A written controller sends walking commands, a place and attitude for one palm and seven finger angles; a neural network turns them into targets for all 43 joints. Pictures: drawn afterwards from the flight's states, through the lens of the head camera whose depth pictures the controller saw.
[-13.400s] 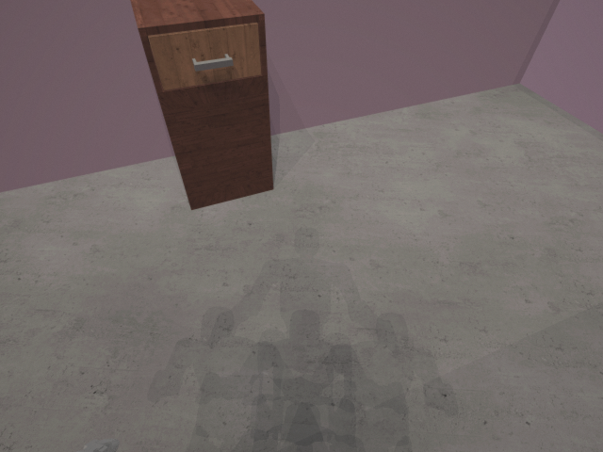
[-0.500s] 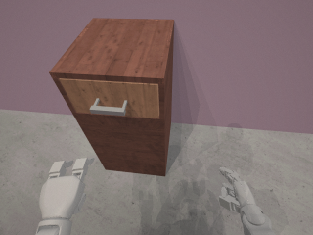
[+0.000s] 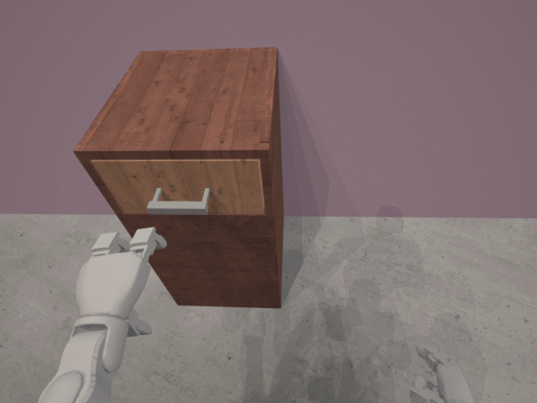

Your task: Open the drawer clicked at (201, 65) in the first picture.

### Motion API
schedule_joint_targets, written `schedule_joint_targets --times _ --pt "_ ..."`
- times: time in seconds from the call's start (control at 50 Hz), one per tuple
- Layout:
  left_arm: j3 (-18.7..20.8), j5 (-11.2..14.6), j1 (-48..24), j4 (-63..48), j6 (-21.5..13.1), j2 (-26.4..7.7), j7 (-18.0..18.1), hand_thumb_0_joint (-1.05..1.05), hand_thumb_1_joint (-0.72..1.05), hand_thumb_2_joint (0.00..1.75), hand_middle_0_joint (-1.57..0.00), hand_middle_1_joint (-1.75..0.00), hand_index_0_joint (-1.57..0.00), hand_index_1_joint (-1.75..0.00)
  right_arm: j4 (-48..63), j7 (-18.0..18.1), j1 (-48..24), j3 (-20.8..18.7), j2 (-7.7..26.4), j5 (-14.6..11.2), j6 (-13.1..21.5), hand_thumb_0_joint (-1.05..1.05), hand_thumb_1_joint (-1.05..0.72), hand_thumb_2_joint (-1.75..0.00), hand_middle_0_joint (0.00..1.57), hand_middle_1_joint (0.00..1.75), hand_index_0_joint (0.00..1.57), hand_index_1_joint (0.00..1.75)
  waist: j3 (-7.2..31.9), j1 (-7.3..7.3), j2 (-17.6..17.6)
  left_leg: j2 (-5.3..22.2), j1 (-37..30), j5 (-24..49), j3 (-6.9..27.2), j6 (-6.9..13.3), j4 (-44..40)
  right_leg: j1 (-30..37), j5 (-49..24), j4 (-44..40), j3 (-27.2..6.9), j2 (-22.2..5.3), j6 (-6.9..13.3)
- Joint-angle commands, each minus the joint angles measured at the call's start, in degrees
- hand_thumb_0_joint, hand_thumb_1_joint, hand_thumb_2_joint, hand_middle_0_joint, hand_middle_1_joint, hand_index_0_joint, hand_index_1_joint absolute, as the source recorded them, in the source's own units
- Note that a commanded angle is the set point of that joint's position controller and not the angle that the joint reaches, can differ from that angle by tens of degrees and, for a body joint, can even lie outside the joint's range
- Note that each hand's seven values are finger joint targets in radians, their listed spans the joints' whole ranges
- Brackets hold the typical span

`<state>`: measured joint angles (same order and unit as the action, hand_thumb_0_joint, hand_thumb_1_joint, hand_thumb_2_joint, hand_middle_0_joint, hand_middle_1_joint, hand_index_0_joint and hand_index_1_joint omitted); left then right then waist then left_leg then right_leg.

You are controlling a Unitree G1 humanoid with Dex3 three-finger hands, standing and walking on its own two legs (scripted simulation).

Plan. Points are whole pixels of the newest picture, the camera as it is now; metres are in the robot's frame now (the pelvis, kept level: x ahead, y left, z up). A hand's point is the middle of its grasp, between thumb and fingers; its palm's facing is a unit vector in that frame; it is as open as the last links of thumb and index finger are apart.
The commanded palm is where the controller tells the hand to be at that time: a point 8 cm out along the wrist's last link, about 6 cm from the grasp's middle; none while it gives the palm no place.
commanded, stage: raise the hand with hooked fingers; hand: left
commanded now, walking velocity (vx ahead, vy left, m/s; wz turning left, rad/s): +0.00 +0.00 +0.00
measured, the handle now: (180, 200) +0.52 +0.27 -0.07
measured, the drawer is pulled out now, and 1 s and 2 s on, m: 0.00 0.00 0.00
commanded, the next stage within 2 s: move the hooked fingers above the handle in 0.74 s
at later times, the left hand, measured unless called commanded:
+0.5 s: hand (116, 249) +0.29 +0.26 +0.09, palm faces -0.01 -0.08 -1.00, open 13.8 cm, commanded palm +0.27 +0.25 +0.14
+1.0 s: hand (129, 254) +0.30 +0.24 +0.07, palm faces -0.02 -0.08 -1.00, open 13.8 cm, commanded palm +0.29 +0.25 +0.13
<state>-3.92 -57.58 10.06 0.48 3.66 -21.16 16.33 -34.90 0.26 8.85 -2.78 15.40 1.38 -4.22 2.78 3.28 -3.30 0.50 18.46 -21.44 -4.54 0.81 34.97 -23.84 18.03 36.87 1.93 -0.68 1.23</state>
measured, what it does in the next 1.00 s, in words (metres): stands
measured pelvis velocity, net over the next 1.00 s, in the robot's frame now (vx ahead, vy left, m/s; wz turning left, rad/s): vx -0.01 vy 0.00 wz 0.02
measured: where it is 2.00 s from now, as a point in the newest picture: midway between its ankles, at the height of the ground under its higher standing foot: outside the picture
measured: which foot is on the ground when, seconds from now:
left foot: down 0.00-1.00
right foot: down 0.00-1.00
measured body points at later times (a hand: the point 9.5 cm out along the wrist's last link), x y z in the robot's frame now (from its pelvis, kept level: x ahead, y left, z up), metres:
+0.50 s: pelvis -0.01 +0.01 +0.01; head +0.01 -0.03 +0.46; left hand +0.29 +0.26 +0.14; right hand +0.19 -0.20 -0.10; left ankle -0.04 +0.11 -0.73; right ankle +0.01 -0.11 -0.73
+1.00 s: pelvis -0.01 +0.00 +0.01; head +0.02 -0.03 +0.46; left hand +0.29 +0.25 +0.12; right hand +0.18 -0.22 -0.10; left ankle -0.04 +0.11 -0.73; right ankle +0.01 -0.11 -0.73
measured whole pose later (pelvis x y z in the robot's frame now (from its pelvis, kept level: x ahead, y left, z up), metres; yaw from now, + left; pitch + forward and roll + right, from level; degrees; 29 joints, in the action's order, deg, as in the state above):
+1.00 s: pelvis -0.01 +0.00 +0.01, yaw +1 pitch +3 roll +1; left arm -4.5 -55.2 -7.2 12.3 -0.2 -25.2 6.5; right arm -35.4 1.1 8.4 -0.7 14.4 -1.2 -4.4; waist 1.1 4.1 -4.0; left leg -0.1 13.3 -16.0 -3.7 1.0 26.1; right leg -18.1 13.0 27.9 2.8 -0.9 1.1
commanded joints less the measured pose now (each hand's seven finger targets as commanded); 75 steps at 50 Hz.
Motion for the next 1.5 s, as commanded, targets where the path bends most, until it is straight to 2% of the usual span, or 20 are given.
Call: schedule_joint_targets --times 0.0,0.04,0.26,0.32,0.4,0.44,0.46,0.58,0.66,0.8,0.88,0.92,1.06,1.12,1.16,1.22,1.32,1.36,1.44,1.48 --pt "5.9 0.2 -13.1 -10.2 0.8 -10.7 0.0 0.00 -0.48 0.31 -0.30 -1.18 -0.30 -1.18 10.1 0.2 -8.6 -0.5 4.1 -1.1 2.7 0.00 -0.90 -0.90 0.20 0.30 0.20 0.30 10.6 1.37 2.9 -1.4 -2.4 20.5 3.0 0.9 -6.8 12.2 -16.4 -6.1 -2.5 1.0 1.5" --pt "5.1 0.1 -16.5 -9.0 1.2 -10.8 -1.3 0.00 -0.50 0.30 -0.30 -1.20 -0.30 -1.20 9.9 0.3 -8.5 -0.1 3.9 -1.3 2.5 0.00 -0.90 -0.90 0.20 0.30 0.20 0.30 9.3 1.29 2.5 -1.4 -3.3 19.7 3.0 0.8 -8.1 12.1 -15.1 -7.2 -1.9 1.1 1.6" --pt "5.5 1.1 -31.0 -6.1 -0.9 -14.6 -7.4 0.00 -0.50 0.30 -0.30 -1.20 -0.30 -1.20 9.0 0.8 -8.0 0.8 3.8 -1.7 2.1 0.00 -0.90 -0.90 0.20 0.30 0.20 0.30 11.8 0.77 0.4 -1.6 -7.6 23.2 3.2 0.6 -10.9 16.2 -17.6 -10.4 -1.3 1.2 1.6" --pt "6.3 1.9 -34.2 -4.2 -1.8 -16.0 -8.7 0.00 -0.50 0.30 -0.30 -1.20 -0.30 -1.20 8.5 0.9 -7.5 0.8 4.1 -2.0 1.9 0.00 -0.90 -0.90 0.20 0.30 0.20 0.30 11.4 0.48 1.8 -1.6 -7.5 23.4 3.4 0.5 -11.5 16.4 -17.3 -11.1 -1.0 1.4 1.6" --pt "4.9 3.4 -28.3 -0.9 -2.4 -13.2 -11.0 0.00 -0.50 0.30 -0.30 -1.20 -0.30 -1.20 9.1 0.3 -6.8 0.6 4.5 -2.3 1.6 0.00 -0.90 -0.90 0.20 0.30 0.20 0.30 9.5 1.17 3.0 -1.6 -5.9 23.3 3.0 0.5 -12.2 16.8 -17.2 -11.5 -0.7 1.3 1.6" --pt "5.7 3.5 -28.4 -3.1 -3.6 -14.3 -11.3 0.00 -0.50 0.30 -0.30 -1.20 -0.30 -1.20 9.7 0.1 -6.8 0.4 4.8 -2.1 1.5 0.00 -0.90 -0.90 0.20 0.30 0.20 0.30 10.5 1.51 3.5 -1.6 -6.1 23.5 3.0 0.7 -12.3 17.2 -17.6 -11.7 -0.9 1.2 1.5" --pt "6.1 3.2 -28.5 -4.8 -4.3 -14.6 -11.1 0.00 -0.50 0.30 -0.30 -1.20 -0.30 -1.20 9.6 0.0 -6.7 0.1 4.7 -2.0 1.6 0.00 -0.90 -0.90 0.20 0.30 0.20 0.30 12.2 1.60 2.3 -1.5 -6.9 24.5 3.0 0.7 -12.0 17.4 -18.2 -11.4 -1.1 1.2 1.5" --pt "10.0 2.7 -30.1 -7.7 -6.7 -17.9 -7.0 0.00 -0.50 0.30 -0.30 -1.20 -0.30 -1.20 8.8 0.0 -5.6 -0.5 5.0 -1.9 2.1 0.00 -0.90 -0.90 0.20 0.30 0.20 0.30 14.0 1.74 0.6 -1.2 -7.5 25.8 3.7 0.3 -11.9 16.8 -17.8 -11.0 -1.2 1.3 1.7" --pt "9.0 2.8 -30.2 -5.5 -5.6 -16.6 -5.1 0.00 -0.50 0.30 -0.30 -1.20 -0.30 -1.20 8.1 0.2 -5.5 -0.9 4.9 -2.4 2.4 0.00 -0.90 -0.90 0.20 0.30 0.20 0.30 13.5 1.29 1.4 -1.3 -7.4 24.9 2.9 0.6 -11.8 16.3 -18.1 -11.2 -1.4 1.1 1.5" --pt "6.3 3.5 -28.5 -4.1 -3.3 -14.8 -6.7 0.00 -0.50 0.30 -0.30 -1.20 -0.30 -1.20 8.4 0.4 -6.4 -0.5 5.0 -2.7 2.5 0.00 -0.90 -0.90 0.20 0.30 0.20 0.30 12.2 1.08 2.1 -1.4 -6.5 22.4 2.5 0.9 -12.5 16.8 -16.4 -11.9 -1.4 0.9 1.3" --pt "7.4 3.0 -30.9 -0.4 -3.5 -16.3 -7.4 0.00 -0.50 0.30 -0.30 -1.20 -0.30 -1.20 7.9 0.8 -5.9 -0.3 5.3 -2.7 2.2 0.00 -0.90 -0.90 0.20 0.30 0.20 0.30 10.6 0.48 5.0 -1.6 -4.6 20.5 2.1 1.1 -12.3 16.2 -15.7 -12.3 -1.7 1.0 1.0" --pt "7.7 2.6 -33.0 1.6 -4.2 -16.9 -7.3 0.00 -0.50 0.30 -0.30 -1.20 -0.30 -1.20 7.6 1.1 -5.6 -0.2 5.1 -2.8 2.2 0.00 -0.90 -0.90 0.20 0.30 0.20 0.30 9.9 0.32 3.9 -1.9 -4.0 19.1 1.9 1.2 -12.0 15.2 -14.6 -12.1 -1.8 0.9 1.0" --pt "5.2 1.2 -42.8 6.0 -6.9 -15.3 -5.5 0.00 -0.50 0.30 -0.30 -1.20 -0.30 -1.20 6.6 1.4 -2.9 -1.0 4.9 -2.5 3.0 0.00 -0.90 -0.90 0.20 0.30 0.20 0.30 14.6 -0.99 1.5 -2.0 -5.0 21.0 2.0 1.1 -9.2 12.2 -16.2 -9.9 -1.6 1.0 1.2" --pt "7.1 0.7 -42.8 10.6 -6.8 -16.9 -4.7 0.00 -0.50 0.30 -0.30 -1.20 -0.30 -1.20 6.2 1.5 -1.7 -1.2 5.2 -2.6 2.8 0.00 -0.90 -0.90 0.20 0.30 0.20 0.30 15.2 -0.67 3.5 -2.2 -2.6 20.7 2.0 1.2 -8.5 12.8 -16.6 -9.0 -1.6 1.1 1.2" --pt "5.9 0.5 -44.3 12.7 -6.3 -15.8 -4.6 0.00 -0.50 0.30 -0.30 -1.20 -0.30 -1.20 6.1 1.4 -1.5 -1.3 5.3 -2.7 2.5 0.00 -0.90 -0.90 0.20 0.30 0.20 0.30 14.9 -1.10 3.7 -2.1 -1.8 21.4 1.8 1.2 -8.0 12.1 -18.3 -8.4 -1.6 0.9 1.2" --pt "7.7 0.3 -44.6 14.3 -6.4 -17.8 -4.3 0.00 -0.50 0.30 -0.30 -1.20 -0.30 -1.20 6.4 1.4 -0.1 -1.6 5.6 -2.5 2.2 0.00 -0.90 -0.90 0.20 0.30 0.20 0.30 18.1 -0.45 3.3 -2.1 -1.3 23.1 1.9 1.4 -7.3 13.8 -20.1 -7.4 -1.8 0.9 1.3" --pt "9.1 0.3 -45.5 18.4 -7.4 -19.1 -3.8 0.00 -0.50 0.30 -0.30 -1.20 -0.30 -1.20 6.2 1.6 1.6 -2.1 6.0 -2.6 1.6 0.00 -0.90 -0.90 0.20 0.30 0.20 0.30 17.9 -1.06 4.3 -2.2 1.3 22.0 1.6 1.7 -6.3 13.2 -20.4 -6.7 -2.0 1.0 1.1" --pt "7.8 0.0 -49.0 18.7 -8.2 -18.4 -3.5 0.00 -0.50 0.30 -0.30 -1.20 -0.30 -1.20 5.7 1.7 2.6 -2.3 6.2 -2.6 1.5 0.00 -0.90 -0.90 0.20 0.30 0.20 0.30 18.3 -2.18 3.3 -2.1 1.4 22.2 1.7 1.8 -5.6 11.7 -20.7 -6.3 -2.0 1.0 1.1" --pt "10.0 -0.4 -50.1 21.9 -9.8 -20.7 -2.5 0.00 -0.50 0.30 -0.30 -1.20 -0.30 -1.20 5.0 1.8 4.7 -3.0 6.5 -2.5 1.4 0.00 -0.90 -0.90 0.20 0.30 0.20 0.30 20.3 -2.34 3.1 -2.3 2.5 22.4 1.6 2.0 -4.2 11.4 -21.1 -5.3 -2.4 1.1 1.1" --pt "8.9 -0.7 -53.4 22.7 -10.5 -19.7 -2.1 0.00 -0.50 0.30 -0.30 -1.20 -0.30 -1.20 4.4 1.6 5.7 -3.3 6.7 -2.4 1.3 0.00 -0.90 -0.90 0.20 0.30 0.20 0.30 20.4 -3.32 2.7 -2.1 2.8 22.8 2.1 1.8 -3.8 9.6 -20.5 -4.7 -1.8 1.3 1.2"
